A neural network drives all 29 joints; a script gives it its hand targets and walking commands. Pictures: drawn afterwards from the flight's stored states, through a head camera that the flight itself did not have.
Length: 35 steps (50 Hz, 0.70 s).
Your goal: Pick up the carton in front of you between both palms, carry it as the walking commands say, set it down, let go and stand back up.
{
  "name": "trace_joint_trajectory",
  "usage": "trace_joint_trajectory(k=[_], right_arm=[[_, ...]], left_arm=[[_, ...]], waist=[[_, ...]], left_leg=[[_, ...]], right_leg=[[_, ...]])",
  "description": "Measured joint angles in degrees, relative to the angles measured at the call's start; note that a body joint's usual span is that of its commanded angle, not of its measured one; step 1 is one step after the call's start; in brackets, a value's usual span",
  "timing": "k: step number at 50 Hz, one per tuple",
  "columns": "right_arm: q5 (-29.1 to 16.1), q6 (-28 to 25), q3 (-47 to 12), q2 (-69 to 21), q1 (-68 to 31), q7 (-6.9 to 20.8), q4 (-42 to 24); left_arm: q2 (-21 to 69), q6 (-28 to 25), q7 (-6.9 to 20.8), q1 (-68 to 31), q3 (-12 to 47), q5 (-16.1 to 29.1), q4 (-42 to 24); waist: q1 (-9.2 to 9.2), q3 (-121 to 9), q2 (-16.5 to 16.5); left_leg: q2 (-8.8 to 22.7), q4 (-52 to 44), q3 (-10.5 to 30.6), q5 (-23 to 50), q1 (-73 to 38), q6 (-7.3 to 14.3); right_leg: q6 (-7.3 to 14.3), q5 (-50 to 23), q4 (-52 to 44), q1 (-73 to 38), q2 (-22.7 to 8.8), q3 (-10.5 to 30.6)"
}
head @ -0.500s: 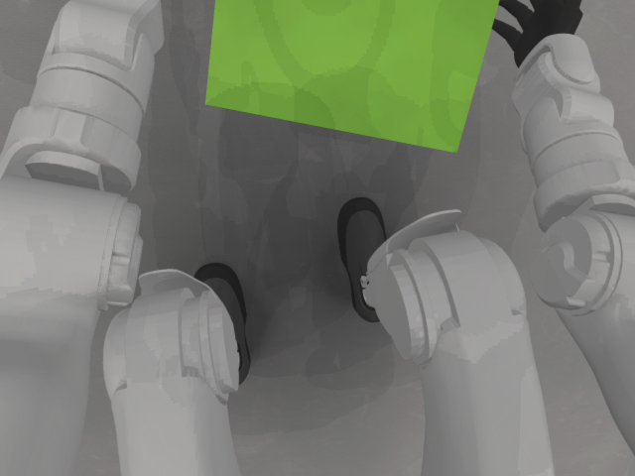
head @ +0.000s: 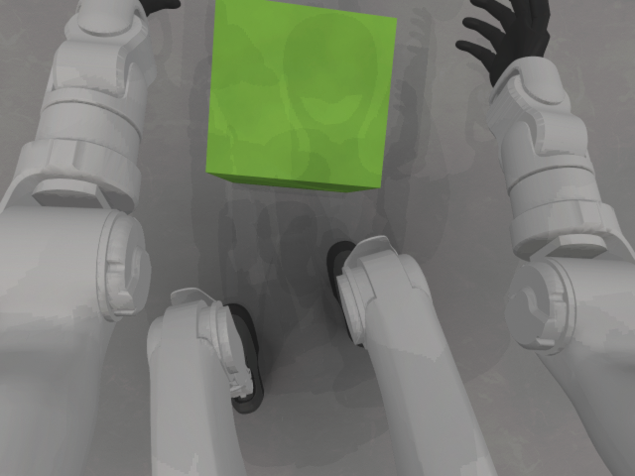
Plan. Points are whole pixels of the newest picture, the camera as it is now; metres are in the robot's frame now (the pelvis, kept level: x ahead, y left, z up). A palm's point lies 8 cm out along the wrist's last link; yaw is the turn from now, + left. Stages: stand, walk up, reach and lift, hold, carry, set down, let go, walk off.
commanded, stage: set down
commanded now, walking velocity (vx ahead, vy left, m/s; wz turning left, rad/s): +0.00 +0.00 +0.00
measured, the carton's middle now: (297, 117) +0.50 -0.09 -0.32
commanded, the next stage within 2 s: let go in 0.62 s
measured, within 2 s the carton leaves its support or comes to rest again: neither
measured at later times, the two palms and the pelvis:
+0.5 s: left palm out of the picture +0.60 +0.07 +0.03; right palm out of the picture +0.47 -0.30 +0.04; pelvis +0.03 +0.00 +0.13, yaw +0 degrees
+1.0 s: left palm out of the picture +0.48 +0.11 +0.14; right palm out of the picture +0.40 -0.29 +0.15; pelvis +0.07 -0.02 +0.25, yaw +1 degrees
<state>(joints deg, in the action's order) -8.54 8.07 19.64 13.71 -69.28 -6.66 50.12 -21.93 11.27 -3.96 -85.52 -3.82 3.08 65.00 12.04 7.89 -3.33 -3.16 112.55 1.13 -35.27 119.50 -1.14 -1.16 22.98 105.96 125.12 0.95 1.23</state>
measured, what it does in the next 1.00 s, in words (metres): rises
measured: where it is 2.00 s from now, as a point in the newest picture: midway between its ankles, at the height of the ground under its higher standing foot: (301, 343)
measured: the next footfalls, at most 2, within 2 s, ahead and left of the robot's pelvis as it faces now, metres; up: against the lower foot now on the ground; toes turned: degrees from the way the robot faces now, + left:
none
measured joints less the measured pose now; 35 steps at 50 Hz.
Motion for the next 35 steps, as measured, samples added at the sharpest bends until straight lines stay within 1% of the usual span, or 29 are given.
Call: trace_joint_trajectory(k=[4,10,16,25,31,35], right_arm=[[0.9,0.7,1.2,-0.5,1.5,0.5,-1.8],[1.4,2.7,2.6,-0.9,5.4,1.9,-6.1],[1.7,4.2,3.4,-0.7,9.0,3.6,-8.8],[3.6,3.8,4.4,-1.6,12.6,5.3,-9.4],[5.3,2.9,5.1,-2.4,14.1,5.8,-9.1],[6.8,1.9,5.2,-2.8,15.4,6.6,-8.5]], left_arm=[[0.2,0.5,0.0,1.7,0.1,-0.7,-2.1],[1.0,2.9,-0.1,6.0,1.1,-1.3,-8.4],[2.6,4.7,0.0,9.8,0.1,-2.8,-12.2],[4.4,4.0,1.1,13.3,-2.8,-4.8,-11.9],[4.8,3.0,2.2,15.0,-4.0,-5.5,-11.0],[5.7,2.0,2.4,16.5,-5.5,-6.8,-10.6]], waist=[[0.02,-2.6,0.4],[0.01,-5.8,0.6],[-0.17,-8.7,0.2],[-0.69,-12.0,-0.5],[-0.99,-12.8,-0.4],[-1.32,-13.2,-0.2]], left_leg=[[-0.4,-3.3,0.1,0.6,-1.0,-0.1],[-0.9,-8.8,0.7,1.4,-3.6,-0.1],[-1.0,-15.4,1.2,2.5,-8.1,0.1],[-0.8,-27.2,1.2,5.4,-16.6,0.4],[-0.8,-35.7,1.5,8.4,-22.8,0.3],[-0.7,-40.7,1.8,10.2,-26.6,0.0]], right_leg=[[0.0,-0.2,-3.0,-1.2,-0.1,0.2],[0.0,-0.2,-8.2,-4.2,-0.5,-0.1],[-0.1,-0.8,-14.8,-9.1,-0.5,-0.2],[-0.2,-3.1,-26.0,-17.7,-0.4,0.4],[0.1,-5.5,-34.0,-23.9,-0.5,0.6],[0.4,-7.1,-38.8,-27.7,-0.6,0.5]])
